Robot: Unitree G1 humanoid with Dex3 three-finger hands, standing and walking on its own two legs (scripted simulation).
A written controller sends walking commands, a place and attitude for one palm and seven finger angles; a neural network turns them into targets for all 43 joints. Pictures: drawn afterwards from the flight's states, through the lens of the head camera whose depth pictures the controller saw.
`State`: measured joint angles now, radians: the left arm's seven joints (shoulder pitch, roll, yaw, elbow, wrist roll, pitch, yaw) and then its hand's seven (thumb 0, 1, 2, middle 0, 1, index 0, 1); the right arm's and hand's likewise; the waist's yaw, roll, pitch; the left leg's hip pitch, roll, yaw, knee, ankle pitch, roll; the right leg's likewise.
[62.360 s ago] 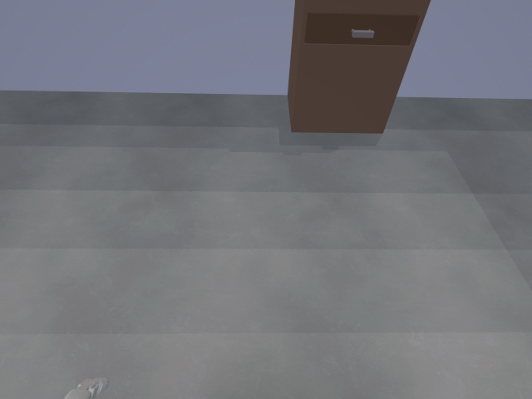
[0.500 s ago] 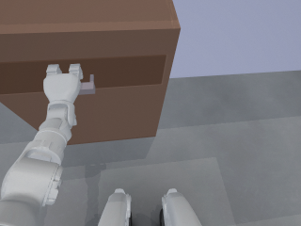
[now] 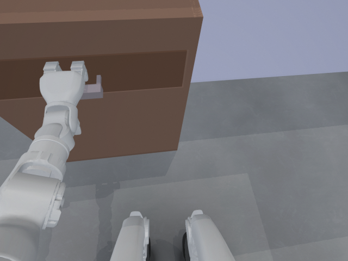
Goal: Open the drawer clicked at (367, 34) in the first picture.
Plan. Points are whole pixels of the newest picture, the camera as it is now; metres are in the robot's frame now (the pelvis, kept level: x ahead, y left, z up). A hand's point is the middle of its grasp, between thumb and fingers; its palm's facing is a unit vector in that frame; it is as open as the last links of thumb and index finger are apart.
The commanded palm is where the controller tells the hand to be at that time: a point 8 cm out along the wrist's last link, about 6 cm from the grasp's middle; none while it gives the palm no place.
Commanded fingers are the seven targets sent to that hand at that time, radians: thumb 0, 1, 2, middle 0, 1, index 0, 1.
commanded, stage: lift the fingers back up to retry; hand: left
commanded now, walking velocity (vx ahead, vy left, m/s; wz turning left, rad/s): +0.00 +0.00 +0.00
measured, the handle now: (81, 85) +0.55 +0.22 -0.01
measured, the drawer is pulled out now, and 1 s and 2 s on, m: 0.00 0.00 0.00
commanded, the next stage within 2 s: re-aim the fingers above the handle in 0.68 s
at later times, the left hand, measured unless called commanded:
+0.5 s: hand (73, 89) +0.50 +0.22 +0.04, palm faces -0.01 -0.04 -1.00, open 13.5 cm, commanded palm +0.48 +0.22 +0.10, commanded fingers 0.00 -0.50 0.30 -0.30 -1.20 -0.30 -1.20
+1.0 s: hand (69, 89) +0.49 +0.22 +0.05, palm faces +0.02 -0.05 -1.00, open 13.8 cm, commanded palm +0.47 +0.22 +0.10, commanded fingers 0.00 -0.50 0.30 -0.30 -1.20 -0.30 -1.20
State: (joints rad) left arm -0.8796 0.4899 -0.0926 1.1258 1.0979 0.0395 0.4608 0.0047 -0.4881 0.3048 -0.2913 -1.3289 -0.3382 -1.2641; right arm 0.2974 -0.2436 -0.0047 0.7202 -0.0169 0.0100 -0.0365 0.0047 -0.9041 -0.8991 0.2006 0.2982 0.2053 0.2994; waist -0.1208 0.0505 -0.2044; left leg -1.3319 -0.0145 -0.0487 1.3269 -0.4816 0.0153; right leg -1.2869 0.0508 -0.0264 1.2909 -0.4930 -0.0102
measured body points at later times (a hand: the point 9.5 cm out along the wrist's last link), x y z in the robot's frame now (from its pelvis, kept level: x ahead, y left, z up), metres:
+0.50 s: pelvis +0.05 +0.00 +0.06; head +0.16 +0.00 +0.50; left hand +0.49 +0.22 +0.09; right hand +0.08 -0.26 -0.07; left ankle +0.06 +0.11 -0.60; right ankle +0.05 -0.12 -0.60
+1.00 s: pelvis +0.06 +0.00 +0.07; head +0.16 +0.01 +0.51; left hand +0.49 +0.22 +0.10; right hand +0.14 -0.26 -0.06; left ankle +0.06 +0.11 -0.60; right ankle +0.05 -0.12 -0.60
